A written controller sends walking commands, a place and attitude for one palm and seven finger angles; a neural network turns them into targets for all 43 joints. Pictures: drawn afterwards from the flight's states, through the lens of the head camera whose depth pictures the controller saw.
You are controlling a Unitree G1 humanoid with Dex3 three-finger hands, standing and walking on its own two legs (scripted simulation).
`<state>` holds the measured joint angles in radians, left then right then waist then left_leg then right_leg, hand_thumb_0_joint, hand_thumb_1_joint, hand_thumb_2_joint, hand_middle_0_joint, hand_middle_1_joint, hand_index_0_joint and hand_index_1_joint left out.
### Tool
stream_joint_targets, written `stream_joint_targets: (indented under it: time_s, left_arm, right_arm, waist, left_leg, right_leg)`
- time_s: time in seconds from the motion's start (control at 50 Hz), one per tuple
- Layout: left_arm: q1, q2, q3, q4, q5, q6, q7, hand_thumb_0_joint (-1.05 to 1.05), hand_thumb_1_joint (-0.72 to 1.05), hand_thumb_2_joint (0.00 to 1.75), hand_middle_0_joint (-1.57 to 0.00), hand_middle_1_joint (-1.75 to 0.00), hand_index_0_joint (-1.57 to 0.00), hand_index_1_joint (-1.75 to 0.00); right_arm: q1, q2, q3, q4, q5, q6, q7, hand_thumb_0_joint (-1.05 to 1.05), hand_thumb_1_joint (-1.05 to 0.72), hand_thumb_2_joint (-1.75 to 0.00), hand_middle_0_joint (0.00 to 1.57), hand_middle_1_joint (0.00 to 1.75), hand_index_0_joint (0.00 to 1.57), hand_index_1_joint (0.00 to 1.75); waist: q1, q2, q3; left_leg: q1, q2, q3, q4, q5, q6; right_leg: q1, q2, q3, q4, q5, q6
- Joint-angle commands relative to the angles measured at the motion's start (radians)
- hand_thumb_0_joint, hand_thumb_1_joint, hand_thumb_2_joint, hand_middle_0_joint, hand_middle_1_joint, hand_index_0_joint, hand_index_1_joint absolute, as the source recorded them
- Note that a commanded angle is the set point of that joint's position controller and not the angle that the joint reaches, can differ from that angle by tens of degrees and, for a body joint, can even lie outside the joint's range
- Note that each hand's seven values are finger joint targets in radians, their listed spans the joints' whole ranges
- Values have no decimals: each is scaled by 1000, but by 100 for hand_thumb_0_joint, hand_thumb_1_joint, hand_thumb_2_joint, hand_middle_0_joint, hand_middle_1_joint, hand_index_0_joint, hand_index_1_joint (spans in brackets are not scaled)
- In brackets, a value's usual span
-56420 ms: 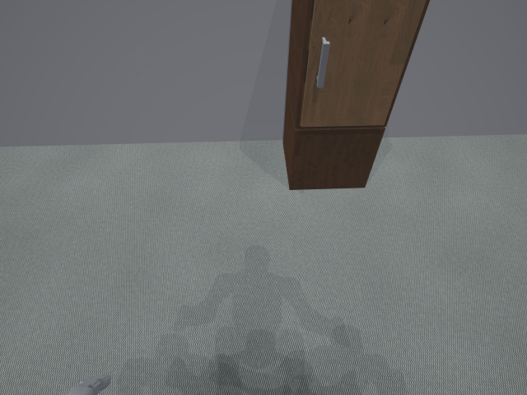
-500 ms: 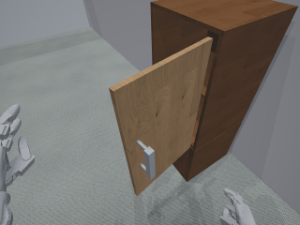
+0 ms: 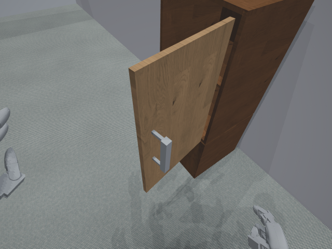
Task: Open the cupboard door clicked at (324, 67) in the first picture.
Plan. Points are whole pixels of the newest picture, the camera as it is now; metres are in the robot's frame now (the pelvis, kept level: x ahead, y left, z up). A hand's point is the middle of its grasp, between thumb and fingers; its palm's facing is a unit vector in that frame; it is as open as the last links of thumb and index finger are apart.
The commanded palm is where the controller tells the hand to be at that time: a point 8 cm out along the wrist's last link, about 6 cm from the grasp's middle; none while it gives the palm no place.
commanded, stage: step back with the hand held close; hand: left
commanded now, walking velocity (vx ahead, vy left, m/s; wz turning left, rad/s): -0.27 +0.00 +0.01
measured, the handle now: (160, 152) +0.39 +0.05 -0.05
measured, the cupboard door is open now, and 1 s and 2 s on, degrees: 100 100 100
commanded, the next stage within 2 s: stop stepping back and stand still in 0.70 s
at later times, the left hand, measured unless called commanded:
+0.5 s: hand out of the picture +0.12 +0.29 +0.16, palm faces +0.42 -0.76 -0.49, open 7.4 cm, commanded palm +0.05 +0.32 +0.18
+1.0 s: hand out of the picture +0.07 +0.25 +0.19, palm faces +0.31 -0.85 -0.43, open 7.4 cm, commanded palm -0.01 +0.30 +0.18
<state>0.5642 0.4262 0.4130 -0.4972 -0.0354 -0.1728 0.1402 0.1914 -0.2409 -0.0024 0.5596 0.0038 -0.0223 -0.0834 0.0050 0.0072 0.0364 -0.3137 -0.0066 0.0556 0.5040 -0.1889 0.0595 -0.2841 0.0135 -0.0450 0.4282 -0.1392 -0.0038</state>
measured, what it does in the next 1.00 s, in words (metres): walks backwards: right foot, then right foot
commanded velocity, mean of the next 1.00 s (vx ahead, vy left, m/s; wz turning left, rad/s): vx -0.23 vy -0.01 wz -0.04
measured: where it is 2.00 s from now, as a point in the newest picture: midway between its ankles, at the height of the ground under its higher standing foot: outside the picture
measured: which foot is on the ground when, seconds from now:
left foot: down 0.00-1.00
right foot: down 0.00-0.04, up 0.06-0.12, down 0.14-0.48, up 0.50-0.76, down 0.78-0.88, up 0.90-1.00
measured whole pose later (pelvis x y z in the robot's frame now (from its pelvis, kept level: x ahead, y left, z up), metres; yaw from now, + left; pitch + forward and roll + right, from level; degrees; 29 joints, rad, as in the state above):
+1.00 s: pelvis -0.18 +0.02 -0.01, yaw -4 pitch -2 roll -2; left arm 0.46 0.51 0.47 -0.54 -0.07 -0.18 0.12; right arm 0.17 -0.16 0.03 0.62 -0.02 -0.13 -0.05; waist -0.06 -0.04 0.02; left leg -0.42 0.00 0.05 0.38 0.02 0.04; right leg -0.23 0.09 0.00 0.82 -0.57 -0.02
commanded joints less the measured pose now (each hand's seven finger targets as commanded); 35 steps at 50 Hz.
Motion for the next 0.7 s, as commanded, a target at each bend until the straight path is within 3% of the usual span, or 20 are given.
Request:
stream_joint_targets:
  time_s: [0.0, 0.06, 0.1, 0.14, 0.16, 0.2, 0.22, 0.24, 0.28, 0.36, 0.4, 0.42, 0.46, 0.48, 0.52, 0.56, 0.58, 0.64, 0.66, 0.68]
  left_arm:
    - [-38, 172, 147, -217, 28, -81, 35, 0, 90, 90, -20, -30, -20, -30]
    - [-72, 178, 167, -225, 50, -90, 36, 0, 90, 90, -20, -30, -20, -30]
    - [-66, 173, 174, -216, 50, -99, 33, 0, 90, 90, -20, -30, -20, -30]
    - [-39, 163, 165, -212, 31, -102, 26, 0, 90, 90, -20, -30, -20, -30]
    - [-50, 161, 162, -219, 29, -104, 22, 0, 90, 90, -20, -30, -20, -30]
    - [-58, 162, 138, -217, 10, -112, 23, 0, 90, 90, -20, -30, -20, -30]
    - [-80, 161, 121, -224, 4, -117, 28, 0, 90, 90, -20, -30, -20, -30]
    - [-90, 167, 114, -228, 4, -113, 28, 0, 90, 90, -20, -30, -20, -30]
    - [-77, 190, 129, -229, 0, -107, 28, 0, 90, 90, -20, -30, -20, -30]
    - [-75, 224, 160, -238, 0, -119, 28, 0, 90, 90, -20, -30, -20, -30]
    - [-65, 223, 169, -229, -1, -120, 27, 0, 90, 90, -20, -30, -20, -30]
    - [-62, 217, 173, -224, 1, -121, 24, 0, 90, 90, -20, -30, -20, -30]
    - [-64, 206, 190, -219, 12, -128, 15, 0, 90, 90, -20, -30, -20, -30]
    - [-67, 206, 202, -218, 15, -126, 12, 0, 90, 90, -20, -30, -20, -30]
    - [-76, 209, 202, -229, 14, -122, 9, 0, 90, 90, -20, -30, -20, -30]
    - [-26, 182, 171, -223, -11, -111, 11, 0, 90, 90, -20, -30, -20, -30]
    - [0, 166, 145, -230, -25, -100, 13, 0, 90, 90, -20, -30, -20, -30]
    - [-26, 159, 114, -273, -49, -92, 16, 0, 90, 90, -20, -30, -20, -30]
    - [-49, 164, 110, -279, -48, -97, 20, 0, 90, 90, -20, -30, -20, -30]
    - [-82, 165, 108, -277, -49, -111, 20, 0, 90, 90, -20, -30, -20, -30]
  right_arm:
    - [-101, -143, -46, -174, -4, -71, -17, 0, -90, -90, 20, 30, 20, 30]
    - [-100, -143, -52, -175, -15, -88, -19, 0, -90, -90, 20, 30, 20, 30]
    - [-85, -132, -55, -167, -19, -102, -12, 0, -90, -90, 20, 30, 20, 30]
    - [-72, -122, -55, -155, -12, -115, -3, 0, -90, -90, 20, 30, 20, 30]
    - [-75, -130, -57, -150, -16, -120, -2, 0, -90, -90, 20, 30, 20, 30]
    - [-72, -119, -49, -124, -12, -124, 6, 0, -90, -90, 20, 30, 20, 30]
    - [-67, -112, -46, -109, -13, -122, 8, 0, -90, -90, 20, 30, 20, 30]
    - [-70, -113, -55, -100, -5, -124, 8, 0, -90, -90, 20, 30, 20, 30]
    - [-80, -113, -57, -101, -2, -124, 3, 0, -90, -90, 20, 30, 20, 30]
    - [-117, -115, -52, -109, 1, -112, -4, 0, -90, -90, 20, 30, 20, 30]
    - [-122, -112, -44, -120, -2, -110, -6, 0, -90, -90, 20, 30, 20, 30]
    - [-125, -121, -43, -126, -5, -110, -7, 0, -90, -90, 20, 30, 20, 30]
    - [-154, -140, -51, -141, -10, -122, -12, 0, -90, -90, 20, 30, 20, 30]
    - [-139, -130, -56, -134, -24, -125, -12, 0, -90, -90, 20, 30, 20, 30]
    - [-124, -118, -67, -126, -27, -131, 2, 0, -90, -90, 20, 30, 20, 30]
    - [-120, -102, -66, -120, -20, -148, 11, 0, -90, -90, 20, 30, 20, 30]
    - [-119, -94, -62, -110, -16, -153, 18, 0, -90, -90, 20, 30, 20, 30]
    - [-102, -91, -57, -74, -17, -158, 30, 0, -90, -90, 20, 30, 20, 30]
    - [-99, -89, -56, -63, -23, -155, 31, 0, -90, -90, 20, 30, 20, 30]
    - [-96, -87, -54, -49, -28, -153, 32, 0, -90, -90, 20, 30, 20, 30]
  waist:
    - [8, 150, -79]
    - [15, 198, -72]
    - [10, 158, -70]
    - [1, 44, -91]
    - [-6, 31, -96]
    - [-20, 14, -118]
    - [-24, 16, -155]
    - [-23, -15, -216]
    - [-20, -23, -223]
    - [-18, 26, -105]
    - [-13, 67, -75]
    - [-11, 118, -68]
    - [9, 290, -93]
    - [16, 271, -127]
    - [20, 199, -163]
    - [28, 142, -202]
    - [29, 130, -220]
    - [16, 192, -278]
    - [10, 220, -270]
    - [15, 184, -264]
  left_leg:
    - [-376, 167, -222, -298, -435, 51]
    - [-517, 229, -286, -365, -559, 82]
    - [-492, 230, -284, -320, -511, 90]
    - [-337, 174, -237, -210, -361, 61]
    - [-291, 138, -203, -165, -357, 41]
    - [-82, 72, -138, -61, -179, -7]
    - [30, 61, -112, -27, -4, -26]
    - [101, 57, -94, 15, 71, -32]
    - [119, 54, -100, 18, -1, -31]
    - [46, 44, -126, 1, -188, -32]
    - [-16, 75, -172, -86, -249, -24]
    - [-102, 112, -217, -184, -302, -8]
    - [-385, 258, -390, -438, -555, 62]
    - [-442, 318, -426, -496, -593, 88]
    - [-389, 328, -368, -474, -518, 90]
    - [-190, 279, -268, -411, -352, 55]
    - [-81, 259, -229, -397, -272, 31]
    - [114, 247, -155, -386, -130, -32]
    - [144, 245, -147, -373, -77, -56]
    - [183, 236, -138, -319, -2, -90]
  right_leg:
    - [329, 16, 69, 149, -57, 17]
    - [424, 63, 53, 318, -20, 26]
    - [388, 60, 75, 321, -46, 20]
    - [277, 35, 119, 188, 11, 0]
    - [223, 18, 164, 127, -3, -9]
    - [37, -58, 241, 4, 47, -45]
    - [-9, -77, 236, -6, 165, -46]
    - [-13, -73, 230, -14, 188, -35]
    - [-41, -69, 219, -43, 75, -34]
    - [-133, -63, 225, -113, -177, -46]
    - [-112, -16, 187, -70, -226, -28]
    - [-28, 32, 148, -2, -205, -9]
    - [272, 136, 64, 328, -129, 18]
    - [334, 141, 67, 491, -196, 14]
    - [292, 137, 70, 603, -295, -3]
    - [179, 115, 50, 526, -345, -12]
    - [116, 104, 33, 446, -389, -20]
    - [77, 79, 3, 195, -444, -35]
    - [72, 63, 18, 98, -434, -42]
    - [59, 40, 42, -40, -390, -54]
